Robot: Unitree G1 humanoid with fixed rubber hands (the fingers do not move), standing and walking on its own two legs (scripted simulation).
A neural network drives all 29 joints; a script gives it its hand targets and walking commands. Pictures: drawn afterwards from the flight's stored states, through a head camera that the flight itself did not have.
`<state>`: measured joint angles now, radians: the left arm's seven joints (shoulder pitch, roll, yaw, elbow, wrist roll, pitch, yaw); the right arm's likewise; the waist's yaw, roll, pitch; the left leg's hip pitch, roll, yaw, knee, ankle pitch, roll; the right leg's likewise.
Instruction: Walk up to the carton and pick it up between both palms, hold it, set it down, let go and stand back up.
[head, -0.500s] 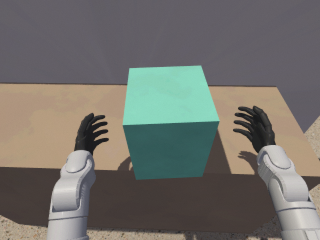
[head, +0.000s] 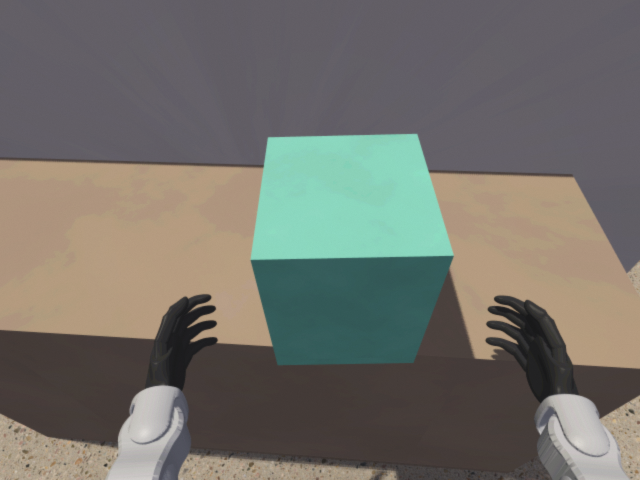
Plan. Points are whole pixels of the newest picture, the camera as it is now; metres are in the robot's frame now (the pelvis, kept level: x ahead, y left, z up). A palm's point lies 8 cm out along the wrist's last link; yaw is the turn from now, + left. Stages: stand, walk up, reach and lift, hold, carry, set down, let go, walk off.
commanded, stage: set down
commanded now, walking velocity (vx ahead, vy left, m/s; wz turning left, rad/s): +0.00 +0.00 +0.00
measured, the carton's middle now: (344, 255) +0.40 +0.01 +0.05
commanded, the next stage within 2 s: let go in 1.04 s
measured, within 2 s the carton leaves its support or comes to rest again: neither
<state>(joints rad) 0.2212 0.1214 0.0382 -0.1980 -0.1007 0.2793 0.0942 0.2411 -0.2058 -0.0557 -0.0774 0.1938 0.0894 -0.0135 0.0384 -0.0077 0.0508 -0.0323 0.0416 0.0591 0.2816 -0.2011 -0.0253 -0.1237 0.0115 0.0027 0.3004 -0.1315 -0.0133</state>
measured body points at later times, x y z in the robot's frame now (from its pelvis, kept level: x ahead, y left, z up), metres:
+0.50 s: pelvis +0.02 +0.01 +0.00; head +0.02 +0.02 +0.45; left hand +0.20 +0.22 -0.01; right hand +0.21 -0.21 -0.01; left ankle -0.03 +0.13 -0.75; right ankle +0.02 -0.11 -0.75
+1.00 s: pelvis +0.01 +0.01 +0.00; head +0.00 +0.02 +0.45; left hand +0.18 +0.24 -0.07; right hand +0.19 -0.21 -0.07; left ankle -0.03 +0.13 -0.75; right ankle +0.02 -0.11 -0.75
